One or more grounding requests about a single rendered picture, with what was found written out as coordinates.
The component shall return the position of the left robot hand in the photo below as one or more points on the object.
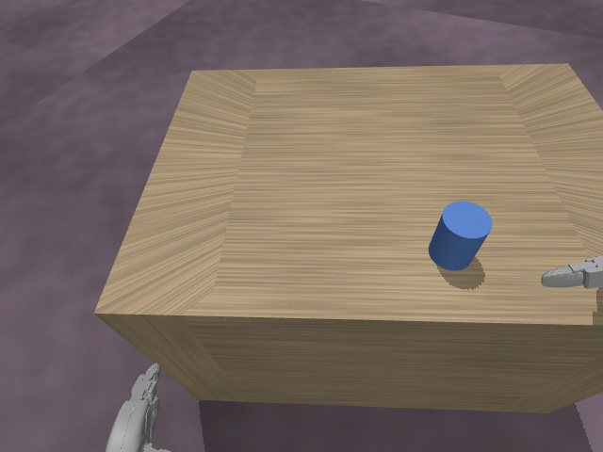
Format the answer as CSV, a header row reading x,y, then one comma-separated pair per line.
x,y
134,426

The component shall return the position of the can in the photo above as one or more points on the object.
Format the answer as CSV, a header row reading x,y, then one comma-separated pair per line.
x,y
460,232

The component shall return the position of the right robot hand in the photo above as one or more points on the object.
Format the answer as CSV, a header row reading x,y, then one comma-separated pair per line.
x,y
588,273

